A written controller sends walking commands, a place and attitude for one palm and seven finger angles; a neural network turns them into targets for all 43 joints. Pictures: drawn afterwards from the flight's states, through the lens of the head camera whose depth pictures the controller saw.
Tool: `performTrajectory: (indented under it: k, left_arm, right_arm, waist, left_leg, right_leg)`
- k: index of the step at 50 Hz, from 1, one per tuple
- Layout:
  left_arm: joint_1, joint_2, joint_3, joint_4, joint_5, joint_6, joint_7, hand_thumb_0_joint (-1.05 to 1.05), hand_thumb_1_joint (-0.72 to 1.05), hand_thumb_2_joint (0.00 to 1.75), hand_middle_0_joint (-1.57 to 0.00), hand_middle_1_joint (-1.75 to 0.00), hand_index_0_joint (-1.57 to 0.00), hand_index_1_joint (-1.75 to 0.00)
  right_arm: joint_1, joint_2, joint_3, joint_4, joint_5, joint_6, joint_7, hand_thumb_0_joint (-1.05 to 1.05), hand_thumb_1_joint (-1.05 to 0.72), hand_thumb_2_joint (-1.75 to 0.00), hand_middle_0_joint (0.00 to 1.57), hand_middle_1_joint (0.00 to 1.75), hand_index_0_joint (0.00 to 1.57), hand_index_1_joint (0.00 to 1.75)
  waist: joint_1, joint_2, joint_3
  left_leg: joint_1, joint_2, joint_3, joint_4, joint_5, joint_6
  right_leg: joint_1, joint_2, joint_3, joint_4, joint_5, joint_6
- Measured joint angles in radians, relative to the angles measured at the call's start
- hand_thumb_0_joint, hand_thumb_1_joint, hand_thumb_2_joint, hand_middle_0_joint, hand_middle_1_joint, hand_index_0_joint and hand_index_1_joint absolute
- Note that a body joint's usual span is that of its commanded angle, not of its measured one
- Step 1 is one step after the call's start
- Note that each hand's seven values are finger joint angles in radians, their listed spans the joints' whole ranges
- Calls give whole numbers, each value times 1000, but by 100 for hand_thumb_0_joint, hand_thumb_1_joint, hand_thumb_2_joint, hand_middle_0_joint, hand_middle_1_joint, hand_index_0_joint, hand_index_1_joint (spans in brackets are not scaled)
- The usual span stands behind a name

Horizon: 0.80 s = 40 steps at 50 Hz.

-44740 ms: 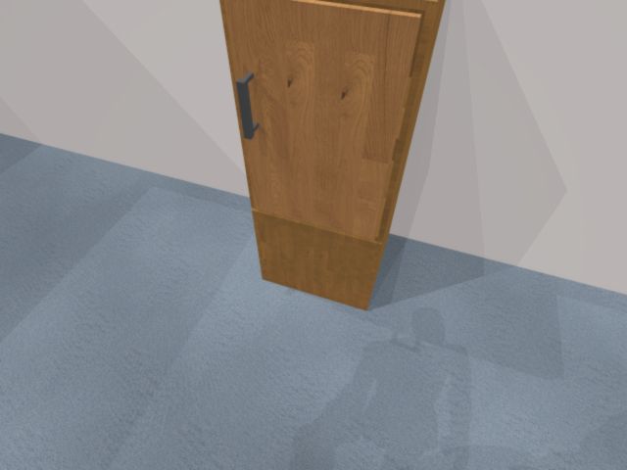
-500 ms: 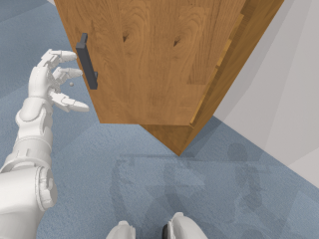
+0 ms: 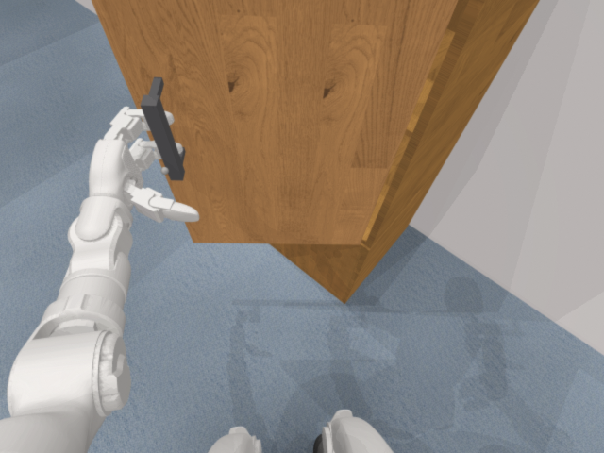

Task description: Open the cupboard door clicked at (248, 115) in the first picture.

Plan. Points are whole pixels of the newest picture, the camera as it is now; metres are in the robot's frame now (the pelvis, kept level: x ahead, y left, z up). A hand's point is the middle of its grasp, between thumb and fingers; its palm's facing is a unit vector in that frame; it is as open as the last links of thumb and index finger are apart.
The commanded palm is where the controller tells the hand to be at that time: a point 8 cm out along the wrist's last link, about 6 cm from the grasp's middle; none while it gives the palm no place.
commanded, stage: slide the fingers in behind the handle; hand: left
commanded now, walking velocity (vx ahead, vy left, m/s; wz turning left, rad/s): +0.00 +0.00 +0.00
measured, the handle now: (168, 132) +0.53 +0.17 +0.08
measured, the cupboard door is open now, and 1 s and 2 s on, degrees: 41 41 53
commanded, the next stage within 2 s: close the thumb around the handle in 0.70 s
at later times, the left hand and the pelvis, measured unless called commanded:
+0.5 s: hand (181, 170) +0.47 +0.14 +0.07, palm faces -0.03 -1.00 -0.01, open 14.1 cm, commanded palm +0.44 +0.19 +0.07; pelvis +0.00 -0.01 +0.00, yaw +1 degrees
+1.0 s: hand (177, 172) +0.47 +0.15 +0.07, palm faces -0.03 -1.00 -0.01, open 12.9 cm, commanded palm +0.44 +0.19 +0.07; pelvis -0.01 -0.01 +0.00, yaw +0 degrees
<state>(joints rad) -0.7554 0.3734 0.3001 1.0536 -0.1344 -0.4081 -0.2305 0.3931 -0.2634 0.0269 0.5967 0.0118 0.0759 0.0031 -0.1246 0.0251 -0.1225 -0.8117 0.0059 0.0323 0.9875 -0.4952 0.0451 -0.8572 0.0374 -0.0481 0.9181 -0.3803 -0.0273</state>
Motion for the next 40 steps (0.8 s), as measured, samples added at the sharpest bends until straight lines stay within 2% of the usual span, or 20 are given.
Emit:
performTrajectory:
  k: [13,21,28,40]
  left_arm:
    - [-21,-19,-34,22,-3,-14,50,-2,-50,30,-27,-119,-28,-119]
    - [-34,-31,-53,25,2,-21,45,-2,-50,30,-27,-119,-27,-119]
    - [-32,-33,-31,31,14,-20,56,-2,-50,30,-29,-120,-28,-119]
    - [-28,-22,-17,35,10,-24,37,-2,-50,30,-29,-119,-30,-120]
  right_arm:
    - [-23,-3,-6,11,-1,-21,2,0,-91,-89,20,30,20,30]
    - [-21,-5,-7,22,0,-24,2,1,-91,-89,20,30,20,30]
    - [-16,-3,-5,14,-3,-22,3,1,-91,-89,20,30,20,30]
    - [-12,0,-1,9,1,-24,-2,1,-91,-89,20,30,20,30]
  waist:
    - [6,-5,6]
    - [6,-5,6]
    - [3,-3,5]
    - [-1,-5,9]
  left_leg:
    - [-4,-4,-10,5,6,-8]
    - [-10,-5,-14,9,5,-11]
    - [-5,-4,-7,4,6,-11]
    - [-1,-1,-4,0,10,-10]
  right_leg:
    - [-3,-5,-10,12,-3,-9]
    - [-9,-6,-14,18,-6,-11]
    - [-9,-4,-7,18,-5,-12]
    - [-6,-1,-3,12,2,-12]
